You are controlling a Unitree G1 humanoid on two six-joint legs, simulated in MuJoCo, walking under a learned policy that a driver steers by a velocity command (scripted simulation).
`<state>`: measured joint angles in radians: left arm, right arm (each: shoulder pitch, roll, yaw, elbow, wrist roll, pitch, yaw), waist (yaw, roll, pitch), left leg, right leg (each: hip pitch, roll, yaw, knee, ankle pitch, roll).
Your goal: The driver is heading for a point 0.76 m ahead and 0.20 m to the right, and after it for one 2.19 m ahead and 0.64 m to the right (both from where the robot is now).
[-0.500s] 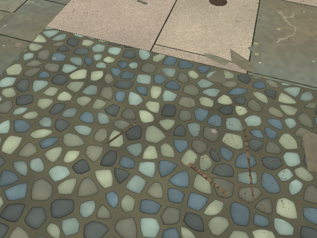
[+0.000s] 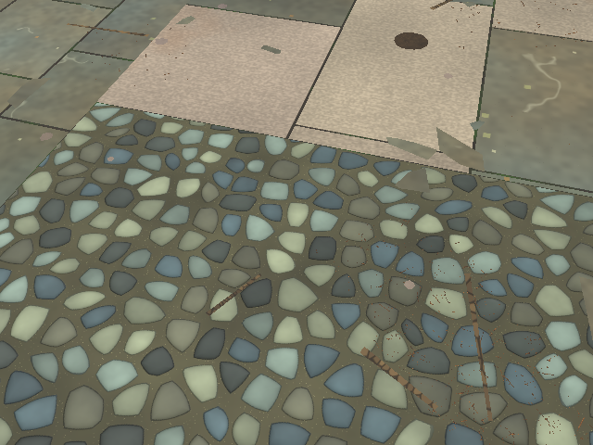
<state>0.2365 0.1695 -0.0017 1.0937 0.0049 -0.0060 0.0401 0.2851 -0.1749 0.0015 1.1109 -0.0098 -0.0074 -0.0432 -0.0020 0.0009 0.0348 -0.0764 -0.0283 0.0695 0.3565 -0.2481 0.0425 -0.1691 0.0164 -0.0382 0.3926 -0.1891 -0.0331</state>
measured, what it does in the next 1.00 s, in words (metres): stands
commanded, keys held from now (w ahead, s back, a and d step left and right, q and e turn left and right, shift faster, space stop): no key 0.14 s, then w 0.04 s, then no key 0.82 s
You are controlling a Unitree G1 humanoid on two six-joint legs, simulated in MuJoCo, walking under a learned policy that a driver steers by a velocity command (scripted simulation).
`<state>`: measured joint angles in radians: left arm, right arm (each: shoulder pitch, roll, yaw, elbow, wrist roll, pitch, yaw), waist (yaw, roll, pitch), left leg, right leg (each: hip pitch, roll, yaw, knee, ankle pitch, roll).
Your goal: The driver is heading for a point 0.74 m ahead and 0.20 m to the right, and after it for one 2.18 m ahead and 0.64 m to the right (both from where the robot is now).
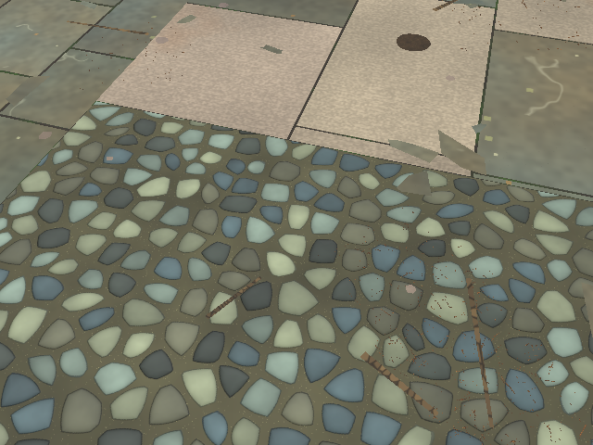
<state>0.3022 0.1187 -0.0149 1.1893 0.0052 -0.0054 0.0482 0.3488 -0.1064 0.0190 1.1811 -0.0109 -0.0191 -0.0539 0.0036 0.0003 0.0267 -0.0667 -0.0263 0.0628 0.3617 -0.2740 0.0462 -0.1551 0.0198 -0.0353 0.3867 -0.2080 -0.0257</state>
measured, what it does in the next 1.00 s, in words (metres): walks ahead: right foot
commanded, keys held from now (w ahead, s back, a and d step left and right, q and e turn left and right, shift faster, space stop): no key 0.36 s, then w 0.64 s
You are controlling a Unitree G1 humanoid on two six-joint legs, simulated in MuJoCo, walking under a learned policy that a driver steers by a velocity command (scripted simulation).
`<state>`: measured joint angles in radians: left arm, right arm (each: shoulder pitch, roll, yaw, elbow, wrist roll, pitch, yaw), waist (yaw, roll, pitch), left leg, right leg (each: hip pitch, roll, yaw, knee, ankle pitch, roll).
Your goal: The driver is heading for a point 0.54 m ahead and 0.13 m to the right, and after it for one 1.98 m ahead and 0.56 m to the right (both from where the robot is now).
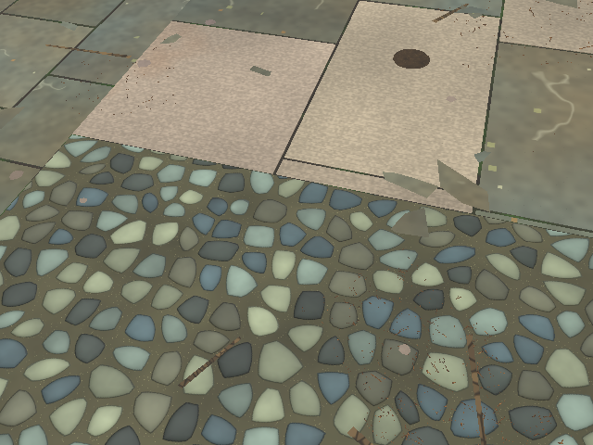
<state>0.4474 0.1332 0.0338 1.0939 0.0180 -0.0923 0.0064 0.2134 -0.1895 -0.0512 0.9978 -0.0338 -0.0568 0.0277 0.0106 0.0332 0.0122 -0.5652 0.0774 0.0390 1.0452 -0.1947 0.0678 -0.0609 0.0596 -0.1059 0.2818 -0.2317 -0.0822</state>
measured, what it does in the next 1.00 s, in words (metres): walks ahead, turning right: left foot, then right foot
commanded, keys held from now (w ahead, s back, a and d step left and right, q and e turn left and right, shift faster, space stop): w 0.32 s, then w+e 0.32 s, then e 0.36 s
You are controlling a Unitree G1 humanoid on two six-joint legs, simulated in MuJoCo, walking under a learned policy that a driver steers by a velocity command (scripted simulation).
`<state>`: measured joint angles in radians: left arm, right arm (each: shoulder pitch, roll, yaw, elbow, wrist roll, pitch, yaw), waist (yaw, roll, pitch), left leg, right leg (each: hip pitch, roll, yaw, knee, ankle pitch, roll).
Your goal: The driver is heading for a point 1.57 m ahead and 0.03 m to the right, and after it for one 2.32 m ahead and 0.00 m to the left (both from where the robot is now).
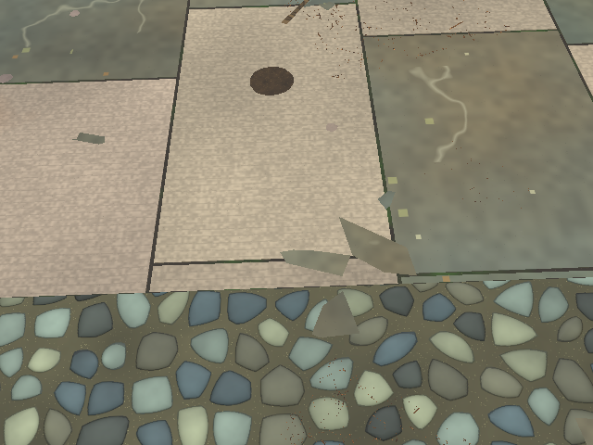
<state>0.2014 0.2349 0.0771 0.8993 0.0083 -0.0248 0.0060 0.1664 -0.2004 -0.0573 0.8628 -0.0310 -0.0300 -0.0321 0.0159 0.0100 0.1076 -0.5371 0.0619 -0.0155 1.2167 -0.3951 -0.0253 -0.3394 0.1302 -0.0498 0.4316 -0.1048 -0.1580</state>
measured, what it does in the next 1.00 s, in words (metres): steps on the spot: left foot, then right foot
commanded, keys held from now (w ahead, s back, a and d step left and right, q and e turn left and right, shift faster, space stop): e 0.20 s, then no key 0.80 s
